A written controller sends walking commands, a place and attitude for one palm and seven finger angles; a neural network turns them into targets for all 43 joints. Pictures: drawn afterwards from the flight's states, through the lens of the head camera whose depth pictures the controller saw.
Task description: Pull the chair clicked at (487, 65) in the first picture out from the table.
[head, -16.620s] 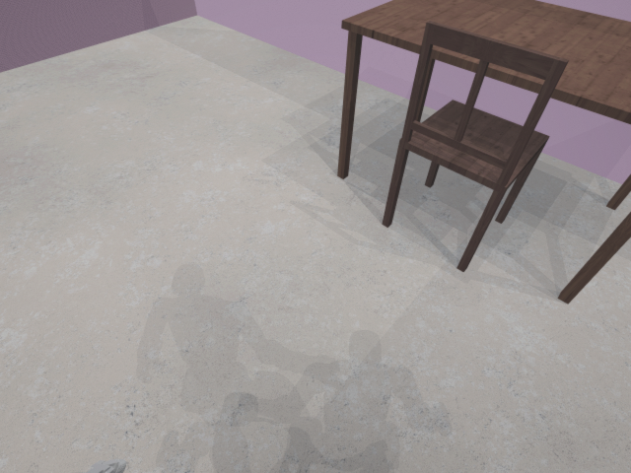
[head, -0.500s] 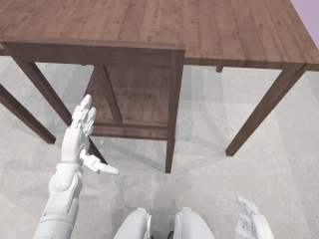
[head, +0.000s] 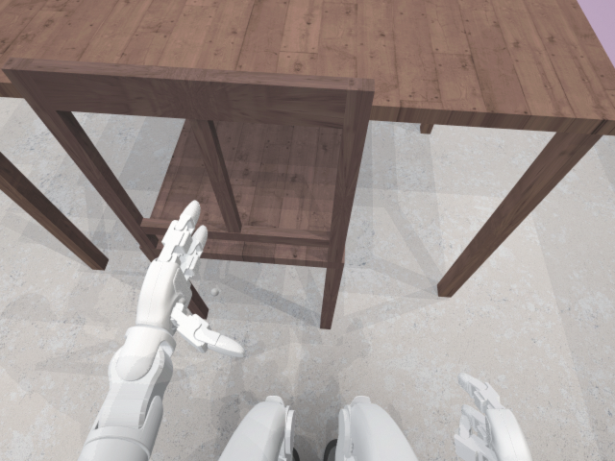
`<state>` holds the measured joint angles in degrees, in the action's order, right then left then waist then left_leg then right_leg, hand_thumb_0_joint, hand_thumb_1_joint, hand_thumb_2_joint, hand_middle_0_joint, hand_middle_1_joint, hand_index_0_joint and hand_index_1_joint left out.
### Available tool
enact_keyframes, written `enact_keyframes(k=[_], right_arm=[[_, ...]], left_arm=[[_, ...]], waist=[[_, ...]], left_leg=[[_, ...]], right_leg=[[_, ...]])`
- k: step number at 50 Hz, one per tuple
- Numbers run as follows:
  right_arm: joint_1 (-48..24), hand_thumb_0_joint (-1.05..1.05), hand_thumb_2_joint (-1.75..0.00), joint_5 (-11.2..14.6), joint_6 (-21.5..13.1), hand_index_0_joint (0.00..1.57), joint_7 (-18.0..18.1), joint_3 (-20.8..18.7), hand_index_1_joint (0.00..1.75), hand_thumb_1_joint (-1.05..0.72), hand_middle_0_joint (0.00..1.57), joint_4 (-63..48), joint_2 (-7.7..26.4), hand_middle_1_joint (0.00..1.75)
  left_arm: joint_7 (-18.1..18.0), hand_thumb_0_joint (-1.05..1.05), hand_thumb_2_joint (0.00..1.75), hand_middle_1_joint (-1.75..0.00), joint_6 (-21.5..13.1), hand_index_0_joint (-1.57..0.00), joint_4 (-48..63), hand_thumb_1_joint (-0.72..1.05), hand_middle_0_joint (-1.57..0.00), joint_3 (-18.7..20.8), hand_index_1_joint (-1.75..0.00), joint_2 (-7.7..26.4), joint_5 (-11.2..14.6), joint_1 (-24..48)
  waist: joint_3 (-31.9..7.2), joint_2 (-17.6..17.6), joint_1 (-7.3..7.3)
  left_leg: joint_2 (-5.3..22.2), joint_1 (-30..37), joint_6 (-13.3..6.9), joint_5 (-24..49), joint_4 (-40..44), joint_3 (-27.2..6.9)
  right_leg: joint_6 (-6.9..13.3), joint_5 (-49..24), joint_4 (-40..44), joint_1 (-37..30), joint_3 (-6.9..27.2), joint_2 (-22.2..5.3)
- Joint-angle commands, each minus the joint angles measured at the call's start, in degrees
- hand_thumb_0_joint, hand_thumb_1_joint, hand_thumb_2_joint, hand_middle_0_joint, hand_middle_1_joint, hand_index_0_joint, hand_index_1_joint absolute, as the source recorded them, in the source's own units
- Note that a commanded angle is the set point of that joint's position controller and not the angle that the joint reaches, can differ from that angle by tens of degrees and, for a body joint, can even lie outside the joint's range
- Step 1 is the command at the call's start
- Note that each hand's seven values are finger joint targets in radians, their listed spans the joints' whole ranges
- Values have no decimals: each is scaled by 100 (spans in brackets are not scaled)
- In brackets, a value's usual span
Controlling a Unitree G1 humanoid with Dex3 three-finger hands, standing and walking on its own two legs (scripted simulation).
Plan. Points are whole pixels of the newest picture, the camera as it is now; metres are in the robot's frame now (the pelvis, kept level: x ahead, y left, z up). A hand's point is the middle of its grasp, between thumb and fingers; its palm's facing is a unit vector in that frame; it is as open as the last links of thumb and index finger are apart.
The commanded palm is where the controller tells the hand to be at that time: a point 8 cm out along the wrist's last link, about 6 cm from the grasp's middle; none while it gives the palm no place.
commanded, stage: aim the fingers beside a spindle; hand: left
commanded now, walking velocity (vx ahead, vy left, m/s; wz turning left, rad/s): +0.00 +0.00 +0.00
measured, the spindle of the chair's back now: (220, 183) +0.49 +0.16 +0.02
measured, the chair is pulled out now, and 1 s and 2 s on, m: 0.00 0.00 0.00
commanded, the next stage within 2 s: push the fingers through the gap in 0.10 s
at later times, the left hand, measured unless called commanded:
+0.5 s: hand (219, 257) +0.36 +0.14 +0.03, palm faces -0.05 -1.00 -0.07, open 16.9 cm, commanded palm +0.34 +0.19 +0.02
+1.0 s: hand (225, 227) +0.41 +0.14 +0.02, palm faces -0.01 -1.00 -0.03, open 16.9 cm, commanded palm +0.39 +0.19 +0.03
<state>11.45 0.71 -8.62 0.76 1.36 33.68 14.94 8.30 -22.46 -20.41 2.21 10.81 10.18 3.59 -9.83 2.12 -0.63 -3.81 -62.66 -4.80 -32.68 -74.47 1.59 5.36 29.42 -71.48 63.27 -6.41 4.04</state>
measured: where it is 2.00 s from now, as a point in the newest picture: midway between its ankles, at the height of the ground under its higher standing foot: outside the picture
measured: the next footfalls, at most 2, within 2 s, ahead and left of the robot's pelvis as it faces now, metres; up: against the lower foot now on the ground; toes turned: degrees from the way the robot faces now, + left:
none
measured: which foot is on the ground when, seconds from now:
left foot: down 0.00-1.00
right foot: down 0.00-1.00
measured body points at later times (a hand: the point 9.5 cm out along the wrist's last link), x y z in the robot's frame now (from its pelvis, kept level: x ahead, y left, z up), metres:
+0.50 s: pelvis +0.00 -0.01 -0.01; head +0.11 +0.00 +0.43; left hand +0.36 +0.19 +0.03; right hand +0.16 -0.25 -0.12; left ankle +0.02 +0.07 -0.62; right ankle +0.04 -0.07 -0.62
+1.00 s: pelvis +0.00 -0.01 +0.00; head +0.12 -0.01 +0.43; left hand +0.40 +0.19 +0.03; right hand +0.11 -0.27 -0.12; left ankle +0.02 +0.07 -0.62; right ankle +0.04 -0.07 -0.62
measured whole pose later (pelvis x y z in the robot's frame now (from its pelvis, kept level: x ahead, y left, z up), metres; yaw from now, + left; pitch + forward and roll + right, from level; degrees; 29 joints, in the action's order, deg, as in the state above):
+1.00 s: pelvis +0.00 -0.01 +0.00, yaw -1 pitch +24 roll -1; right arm 14.1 0.2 -7.2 0.2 1.1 37.1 15.4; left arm 7.0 -25.6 -42.0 11.3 13.3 8.5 25.4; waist -10.0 1.5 -3.9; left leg -3.3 -65.6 -4.5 -31.9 -73.8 2.9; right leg 5.7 28.5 -71.6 67.0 -5.2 4.5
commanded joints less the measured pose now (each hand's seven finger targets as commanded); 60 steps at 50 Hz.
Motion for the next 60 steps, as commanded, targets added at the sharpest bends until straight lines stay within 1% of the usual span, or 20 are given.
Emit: enact_keyframes(k=[1, 4, 6, 9, 10, 13, 18, 24, 27, 30, 32, 34, 36, 38, 43, 46, 50, 53, 56, 60], right_arm=[[-57, 0, -90, -60, -332, 20, 27, -328, 30, -90, 20, -513, 774, 30], [-48, 0, -90, -58, -235, 20, -17, -335, 30, -90, 20, -498, 799, 30], [-44, 0, -90, -13, -113, 20, -41, -298, 30, -90, 20, -576, 772, 30], [29, 0, -90, 47, -24, 20, -58, -325, 30, -90, 20, -783, 778, 30], [15, 0, -90, 55, -17, 20, -62, -335, 30, -90, 20, -837, 743, 30], [-6, 0, -90, 33, -99, 20, 2, -339, 30, -90, 20, -764, 693, 30], [-61, 0, -90, -75, -284, 20, 12, -300, 30, -90, 20, -382, 723, 30], [173, 0, -90, 0, -148, 20, -19, -327, 30, -90, 20, -458, 827, 30], [235, 0, -90, 47, -64, 20, 22, -342, 30, -90, 20, -502, 802, 30], [244, 0, -90, 25, -92, 20, 72, -315, 30, -90, 20, -432, 750, 30], [236, 0, -90, 18, -122, 20, 80, -274, 30, -90, 20, -332, 724, 30], [264, 0, -90, 4, -159, 20, 66, -271, 30, -90, 20, -307, 732, 30], [307, 0, -90, 2, -172, 20, 30, -287, 30, -90, 20, -288, 738, 30], [390, 0, -90, -4, -162, 20, 6, -314, 30, -90, 20, -265, 782, 30], [526, 0, -90, 12, -86, 20, -8, -327, 30, -90, 20, -249, 829, 30], [549, 0, -90, -16, -85, 20, -31, -342, 30, -90, 20, -251, 807, 30], [601, 0, -90, -60, -87, 20, -63, -351, 30, -90, 20, -185, 810, 30], [645, 0, -90, -71, -75, 20, -108, -376, 30, -90, 20, -134, 846, 30], [727, 0, -90, -61, -21, 20, -100, -397, 30, -90, 20, -39, 926, 30], [789, 0, -90, -73, 32, 20, -96, -379, 30, -90, 20, -55, 934, 30]], left_arm=[[-337, 0, 30, -8, -870, -6, 1674, -50, -6, 335, -8, 694, -54, 1959], [-380, 0, 30, -8, -590, -6, 709, -50, -6, 532, -8, 713, -169, 1261], [-240, 0, 30, -8, -288, -6, 169, -50, -6, 351, -8, 499, -200, 995], [-39, 0, 30, -8, -31, -6, 390, -50, -6, 348, -8, 480, -124, 754], [2, 0, 30, -8, -62, -6, 766, -50, -6, 359, -8, 482, -42, 783], [-67, 0, 30, -8, -445, -6, 1676, -50, -6, 504, -8, 777, 84, 1776], [-343, 0, 30, -8, -1032, -6, 983, -50, -6, 417, -8, 672, -77, 2456], [-93, 0, 30, -8, -392, -6, -58, -50, -6, 421, -8, 739, -204, 2187], [-57, 0, 30, -8, -189, -6, 208, -50, -6, 625, -8, 894, -66, 2770], [-165, 0, 30, -8, -371, -6, 276, -50, -6, 1000, -8, 1179, 63, 3218], [-202, 0, 30, -8, -491, -6, -135, -50, -6, 978, -8, 1107, 7, 3335], [-187, 0, 30, -8, -612, -6, -323, -50, -6, 923, -8, 1098, -61, 3445], [-107, 0, 30, -8, -698, -6, -438, -50, -6, 746, -8, 954, -108, 3498], [-14, 0, 30, -8, -685, -6, -619, -50, -6, 673, -8, 907, -93, 3535], [-6, 0, 30, -8, -575, -6, -1023, -50, -6, 1117, -8, 1234, -20, 3653], [-152, 0, 30, -8, -718, -6, -897, -50, -6, 1325, -8, 1367, -42, 3803], [-258, 0, 30, -8, -977, -6, -884, -50, -6, 1207, -8, 1345, -170, 4188], [-214, 0, 30, -8, -1020, -6, -1053, -50, -6, 833, -8, 990, -227, 4334], [-168, 0, 30, -8, -882, -6, -1636, -50, -6, 899, -8, 1012, -208, 4500], [-225, 0, 30, -8, -818, -6, -1840, -50, -6, 1172, -8, 1278, -242, 4821]], waist=[[-2100, 132, -227], [-1908, -172, -108], [-1726, -301, -108], [-2069, -137, 33], [-2294, -111, 71], [-2501, -54, -97], [-1736, -170, -370], [-2245, 39, -208], [-2681, 3, -201], [-2656, -312, -257], [-2210, -463, -354], [-2152, -332, -372], [-2236, -29, -343], [-2362, -18, -378], [-2429, -306, -327], [-2563, -189, -261], [-2639, -43, -371], [-2598, 127, -483], [-2364, -216, -611], [-2498, 118, -504]], left_leg=[[338, 1549, 518, 1541, 1064, -1087], [257, 1026, 480, 1309, 1057, -872], [219, 688, 444, 1119, 1075, -741], [195, 886, 460, 1523, 1119, -655], [193, 1010, 460, 1720, 1104, -620], [221, 1130, 415, 1803, 971, -657], [261, 648, 371, 1107, 745, -834], [197, 722, 402, 1274, 884, -679], [190, 934, 404, 1615, 912, -633], [182, 574, 348, 1522, 818, -549], [190, 187, 323, 1246, 721, -517], [192, 79, 324, 1161, 671, -495], [197, 331, 343, 1259, 740, -521], [201, 473, 348, 1366, 763, -536], [178, 289, 345, 1488, 797, -477], [173, 380, 348, 1544, 810, -453], [190, 577, 351, 1623, 822, -505], [212, 957, 413, 1675, 917, -616], [234, 824, 400, 1424, 920, -677], [194, 806, 410, 1387, 957, -625]], right_leg=[[-355, -989, 798, -922, 719, -171], [-333, -878, 882, -1154, 749, -179], [-341, -827, 965, -1327, 794, -219], [-298, -1271, 950, -1667, 786, -215], [-311, -1486, 949, -1812, 806, -222], [-349, -1666, 947, -1896, 933, -219], [-364, -805, 842, -1029, 955, -209], [-318, -1004, 933, -1417, 981, -250], [-352, -1440, 958, -1735, 998, -252], [-393, -1435, 1072, -2060, 1215, -281], [-403, -1153, 1148, -1966, 1382, -334], [-376, -1046, 1179, -1947, 1503, -368], [-333, -1133, 1112, -1815, 1399, -344], [-331, -1274, 1101, -1797, 1340, -337], [-362, -1531, 1107, -2034, 1357, -335], [-357, -1570, 1082, -2063, 1354, -314], [-348, -1636, 984, -1854, 1238, -246], [-336, -1565, 923, -1466, 989, -192], [-363, -1291, 973, -1224, 911, -186], [-328, -1213, 991, -1269, 951, -203]])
